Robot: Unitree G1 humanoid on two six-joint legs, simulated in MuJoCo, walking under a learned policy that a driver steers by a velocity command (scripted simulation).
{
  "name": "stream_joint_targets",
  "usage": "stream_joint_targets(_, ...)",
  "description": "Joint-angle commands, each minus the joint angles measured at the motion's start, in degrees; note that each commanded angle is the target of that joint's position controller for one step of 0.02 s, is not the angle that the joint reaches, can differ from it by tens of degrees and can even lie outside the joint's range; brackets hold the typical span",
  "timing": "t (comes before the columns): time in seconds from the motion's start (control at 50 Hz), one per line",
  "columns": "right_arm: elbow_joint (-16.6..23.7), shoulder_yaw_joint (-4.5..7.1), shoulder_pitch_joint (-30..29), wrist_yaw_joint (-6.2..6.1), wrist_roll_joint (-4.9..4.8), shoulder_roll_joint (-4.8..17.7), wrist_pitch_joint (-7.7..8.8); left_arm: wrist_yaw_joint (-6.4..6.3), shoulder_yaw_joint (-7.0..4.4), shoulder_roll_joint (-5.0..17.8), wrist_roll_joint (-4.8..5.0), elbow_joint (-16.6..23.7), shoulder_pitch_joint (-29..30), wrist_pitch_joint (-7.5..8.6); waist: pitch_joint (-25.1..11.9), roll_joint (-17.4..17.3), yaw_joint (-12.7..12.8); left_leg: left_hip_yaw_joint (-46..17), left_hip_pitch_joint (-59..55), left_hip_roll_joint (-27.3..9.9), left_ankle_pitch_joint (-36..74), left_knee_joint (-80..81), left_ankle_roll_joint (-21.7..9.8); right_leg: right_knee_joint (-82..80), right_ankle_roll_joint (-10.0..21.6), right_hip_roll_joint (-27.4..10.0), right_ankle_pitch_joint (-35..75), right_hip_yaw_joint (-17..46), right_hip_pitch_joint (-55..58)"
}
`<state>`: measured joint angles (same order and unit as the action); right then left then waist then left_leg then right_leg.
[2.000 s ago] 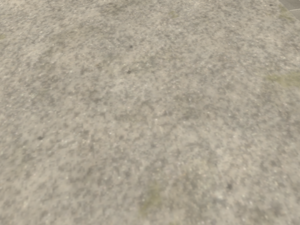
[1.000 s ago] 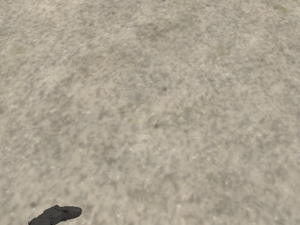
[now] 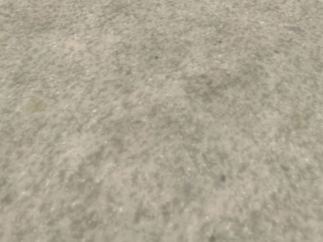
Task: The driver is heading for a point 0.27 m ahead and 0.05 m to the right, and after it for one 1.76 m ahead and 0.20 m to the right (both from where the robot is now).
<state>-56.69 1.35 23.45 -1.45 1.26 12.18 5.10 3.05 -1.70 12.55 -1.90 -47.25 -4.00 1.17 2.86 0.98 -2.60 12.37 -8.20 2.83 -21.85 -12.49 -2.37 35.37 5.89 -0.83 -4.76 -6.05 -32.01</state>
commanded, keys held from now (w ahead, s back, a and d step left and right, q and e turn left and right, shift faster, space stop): w+e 0.22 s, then w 0.46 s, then no key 0.32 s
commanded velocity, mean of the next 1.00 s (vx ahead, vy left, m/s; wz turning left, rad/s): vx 0.43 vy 0.00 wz -0.24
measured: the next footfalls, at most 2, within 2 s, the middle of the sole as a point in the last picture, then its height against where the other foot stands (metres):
right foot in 0.04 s outside the picture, level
left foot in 0.58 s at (150, 229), level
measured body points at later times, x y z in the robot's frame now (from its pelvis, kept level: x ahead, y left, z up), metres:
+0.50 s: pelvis +0.27 -0.02 +0.01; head +0.30 -0.03 +0.46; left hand +0.30 +0.25 -0.12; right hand +0.41 -0.28 -0.10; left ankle +0.46 +0.08 -0.70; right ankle +0.15 -0.07 -0.73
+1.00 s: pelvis +0.51 -0.03 +0.01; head +0.53 -0.04 +0.46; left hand +0.68 +0.17 -0.12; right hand +0.44 -0.27 -0.13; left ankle +0.47 +0.06 -0.73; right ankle +0.59 -0.16 -0.70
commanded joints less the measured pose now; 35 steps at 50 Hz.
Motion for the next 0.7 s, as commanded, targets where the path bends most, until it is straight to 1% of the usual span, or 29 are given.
stream_joint_targets(0.02, 1.61, 2.26, 0.86, -0.83, 0.39, 10.88, -0.58, -0.55, -1.73, 5.4, -0.21, 1.62, -6.11, 0.8, -3.52, -6.6, 5.04, -0.76, -0.09, -17.05, 70.97, -18.37, -4.03, -1.68, 4.16, 5.72, -7.95, -3.66, 9.35)
stream_joint_targets(0.04, 2.04, 2.4, 0.35, -0.77, 0.19, 11.47, -1.05, -0.86, -2.73, 7.05, -0.62, -0.7, -13.92, 1.22, -7.79, -5.64, 8.55, 0.07, 4.47, -16.4, 65.35, -30.19, -3.34, -5.88, 6.12, 6.77, -6.88, -2.24, 20.04)
stream_joint_targets(0.06, 3.89, 2.08, -0.42, -0.48, -0.05, 10.52, -0.89, -1.71, -4.51, 11.81, -1.34, -2.56, -22.52, 1.27, -13.29, -0.81, 12.31, 0.51, 16.86, -14.61, 46.83, -47.6, -1.93, -8.33, 9.82, -2.14, -11.51, 10.25, 34.37)
stream_joint_targets(0.08, 7.72, 1.53, 0.46, 0.81, -1.01, 5.71, -0.19, -2.23, -6.17, 17.29, -0.08, -1.15, -19.8, 0.41, -17.78, 15.04, 8.07, -2.23, 42.55, 0.18, -5.73, -70.58, 1.72, -14.87, 19.45, -18.4, -9.26, 43.92, 50.07)
stream_joint_targets(0.1, 8.99, 2.19, -4.99, 1.09, -0.2, 9.93, 0.49, -2.15, -6.07, 16.67, 1.59, -1.31, -19.75, -0.16, -17.16, 3.87, 9.62, -14.45, 49.41, -1.72, -4.65, -73.57, 0.95, -17.96, 20.02, -18.38, -4.83, 45.56, 49.52)
stream_joint_targets(0.12, 10.35, 1.75, -8.24, 1.37, -0.69, 8.59, 1.32, -2.64, -5.5, 14.33, 1.71, -1.41, -16.59, -0.16, -10.14, 1.06, 8.14, -15.55, 51.42, -5.13, 0.36, -70.14, 0.63, -18.76, 18.22, -17.42, -1.84, 37.49, 43.11)
stream_joint_targets(0.14, 10.06, 1.68, -7.76, 1.29, -0.83, 8.35, 1.71, -2.77, -4.72, 10.92, 1.56, -1.68, -14.5, 0.02, -4.4, -3.33, 5.4, -14.99, 48.54, -7.26, 2.94, -63.73, 0.82, -20.33, 15.34, -15.01, 4.17, 32.2, 34.43)
stream_joint_targets(0.16, 10.39, 1.77, -8.48, 1.23, 0.05, 7.99, 0.98, -3.03, -4.23, 9.41, 1.61, -1.68, -12.65, 0.44, -2.21, -4.13, 3.4, -15.38, 45.48, -8.65, 3.11, -59.16, 1.51, -21.02, 13.24, -11.89, 7.7, 28.29, 29.08)
stream_joint_targets(0.18, 10.03, 1.56, -7.01, 1.31, 1.05, 7.4, -0.24, -3.19, -3.82, 8.43, 1.7, -1.37, -11.08, 0.83, -2.17, -3.46, 1.73, -15.17, 41.94, -8.98, 3.27, -56.75, 2.4, -21.85, 12.27, -9.57, 10.26, 24.98, 25.49)
stream_joint_targets(0.2, 10.12, 1.54, -6.33, 1.51, 1.53, 6.93, -1.35, -3.11, -3.7, 8.54, 1.87, -1.32, -11.23, 1.37, -2.64, -2.42, 1.1, -14.84, 40.2, -8.98, 3.16, -54.53, 3.16, -22.21, 12.07, -8.47, 12.17, 23.56, 23.75)
stream_joint_targets(0.22, 10.47, 1.47, -6.46, 1.72, 1.72, 6.48, -2.17, -2.99, -3.83, 9.24, 1.99, -1.53, -11.93, 1.9, -2.77, -1.85, 0.79, -14.08, 39.89, -8.92, 3.38, -52.51, 3.86, -22.51, 12.08, -7.44, 13.72, 22.39, 22.62)
stream_joint_targets(0.24, 10.79, 1.36, -7.0, 1.92, 1.63, 6.02, -2.69, -2.91, -3.97, 9.97, 1.96, -1.77, -12.55, 2.24, -2.57, -1.29, 0.64, -13.27, 40.15, -8.97, 4.93, -49.98, 4.4, -23.24, 11.82, -6.75, 13.77, 20.97, 21.77)
stream_joint_targets(0.26, 11.43, 1.26, -8.71, 2.09, 1.56, 5.82, -2.92, -2.86, -4.05, 10.4, 1.88, -1.94, -13.37, 2.43, -2.0, -0.69, 1.06, -12.59, 40.83, -9.23, 7.26, -47.15, 4.82, -24.2, 11.3, -6.22, 13.04, 20.14, 21.13)
stream_joint_targets(0.3, 13.03, 1.14, -13.7, 2.28, 1.4, 5.75, -3.02, -2.73, -3.85, 10.03, 1.86, -2.63, -15.66, 2.59, -0.39, 0.34, 2.79, -11.78, 42.8, -9.68, 12.92, -40.38, 5.22, -25.42, 9.57, -5.26, 12.52, 19.04, 21.66)
stream_joint_targets(0.36, 14.59, 0.83, -19.28, 2.64, 0.92, 5.44, -2.9, -2.68, -3.57, 9.62, 1.89, -3.8, -19.22, 2.76, -0.32, 1.81, 5.53, -11.2, 43.71, -9.04, 20.21, -31.9, 4.51, -25.13, 6.78, -4.84, 14.4, 17.97, 25.98)
stream_joint_targets(0.4, 15.58, 0.73, -22.54, 2.84, 0.62, 5.68, -2.72, -2.89, -3.43, 9.8, 1.65, -4.52, -21.3, 2.85, -0.27, 1.92, 7.0, -10.96, 44.59, -8.28, 22.27, -28.16, 3.78, -24.45, 6.09, -5.58, 15.68, 18.08, 29.77)
stream_joint_targets(0.46, 17.17, 0.63, -26.67, 3.05, 0.37, 6.1, -2.28, -3.35, -3.12, 9.99, 1.02, -5.3, -23.16, 2.82, 0.71, 2.25, 8.29, -10.4, 45.09, -6.78, 21.17, -23.82, 2.41, -22.96, 6.2, -7.4, 18.05, 18.8, 34.48)
stream_joint_targets(0.48, 17.58, 0.69, -27.13, 3.09, 0.33, 6.41, -2.11, -3.55, -3.08, 10.25, 0.82, -5.48, -23.25, 2.84, 1.03, 2.53, 8.1, -10.47, 44.5, -6.3, 19.78, -22.5, 1.71, -22.25, 6.08, -8.27, 19.44, 19.19, 35.7)
stream_joint_targets(0.5, 17.74, 0.83, -26.58, 3.1, 0.31, 6.83, -1.93, -3.78, -3.11, 10.68, 0.68, -5.59, -22.79, 2.88, 1.25, 2.86, 7.33, -10.6, 42.97, -5.81, 17.93, -21.12, 0.83, -21.35, 5.69, -9.09, 21.51, 19.38, 36.42)
stream_joint_targets(0.52, 17.29, 1.03, -24.36, 3.0, 0.28, 7.25, -1.73, -3.98, -3.13, 11.11, 0.6, -5.55, -21.62, 2.94, 1.05, 3.19, 5.8, -10.53, 39.37, -4.97, 15.86, -19.35, -0.15, -19.84, 4.89, -9.44, 25.14, 18.93, 36.19)
stream_joint_targets(0.54, 16.12, 1.46, -20.45, 2.67, 0.24, 8.02, -1.52, -4.07, -3.17, 11.61, 0.56, -5.46, -20.38, 3.08, -0.34, 3.51, 3.82, -9.98, 33.4, -3.27, 13.42, -17.93, -1.16, -16.37, 3.94, -9.11, 32.35, 18.11, 35.51)
stream_joint_targets(0.56, 13.88, 2.07, -13.66, 2.14, 0.22, 8.95, -1.19, -3.93, -3.17, 11.93, 0.51, -5.61, -19.64, 3.16, -3.67, 2.62, 0.72, -9.07, 24.92, -1.38, 12.71, -15.36, -2.33, -8.79, 3.07, -7.59, 38.01, 16.6, 34.73)
stream_joint_targets(0.58, 11.28, 2.86, -4.64, 1.4, 0.82, 10.74, -0.62, -3.7, -2.85, 11.25, 0.74, -5.47, -19.25, 3.38, -8.93, 0.28, -3.33, -11.45, 12.16, -3.8, 13.95, -13.31, -4.25, 2.41, 1.97, -4.91, 33.7, 14.18, 29.4)
stream_joint_targets(0.6, 10.58, 4.02, 3.83, 0.58, 2.29, 15.79, -0.29, -3.41, -1.72, 7.26, 1.99, -3.38, -21.15, 3.73, -17.12, -7.32, -5.04, -29.76, -3.27, -18.37, 6.1, -11.74, -8.44, 20.49, 0.15, 0.03, 13.7, 11.03, 16.29)
stream_joint_targets(0.62, 9.15, 4.97, 4.22, 1.22, 1.81, 18.62, -1.0, -3.31, -1.73, 5.88, 2.67, -4.14, -26.85, 3.54, -19.74, -17.24, -2.12, -52.48, -9.09, -27.83, 6.39, -4.48, -14.69, 34.11, -1.0, 8.83, -25.89, 9.23, 1.99)
stream_joint_targets(0.64, 9.77, 3.91, -0.95, 1.71, 0.13, 13.38, -1.49, -3.59, -2.43, 9.75, 0.78, -4.55, -22.56, 3.05, -11.12, -6.97, -0.58, -49.2, -1.81, -24.74, 0.01, -2.96, -13.05, 37.3, -0.06, 4.39, -22.12, 13.07, -2.49)
stream_joint_targets(0.66, 10.63, 3.05, -6.08, 1.98, -0.36, 9.87, -1.41, -3.07, -2.36, 9.1, 0.64, -3.72, -18.59, 3.16, -4.86, -3.45, 0.6, -40.44, 6.16, -22.41, 1.46, -1.63, -11.89, 35.4, -0.15, 2.05, -16.88, 12.55, -2.33)
stream_joint_targets(0.68, 10.64, 2.47, -8.56, 2.1, -0.03, 7.93, -1.15, -2.7, -2.04, 7.9, 0.68, -3.21, -16.63, 3.09, -2.4, -2.67, 1.7, -34.55, 10.76, -19.43, 5.97, 0.18, -10.28, 32.51, -0.36, 0.05, -13.98, 11.7, -1.05)
stream_joint_targets(0.7, 9.99, 2.0, -8.82, 1.88, -0.19, 6.87, -0.78, -2.48, -1.98, 7.36, 0.13, -3.28, -16.37, 2.53, -0.5, -4.09, 2.72, -29.81, 14.0, -17.61, 16.64, 0.75, -9.38, 30.52, -1.2, -0.82, -13.25, 10.69, 0.72)
Velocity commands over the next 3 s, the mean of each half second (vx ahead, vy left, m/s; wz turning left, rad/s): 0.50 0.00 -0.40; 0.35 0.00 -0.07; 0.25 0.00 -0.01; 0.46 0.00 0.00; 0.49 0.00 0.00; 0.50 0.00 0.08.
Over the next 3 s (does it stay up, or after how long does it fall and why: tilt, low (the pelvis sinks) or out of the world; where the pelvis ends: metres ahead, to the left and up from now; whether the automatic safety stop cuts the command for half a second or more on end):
stays up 1.33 -0.26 0.00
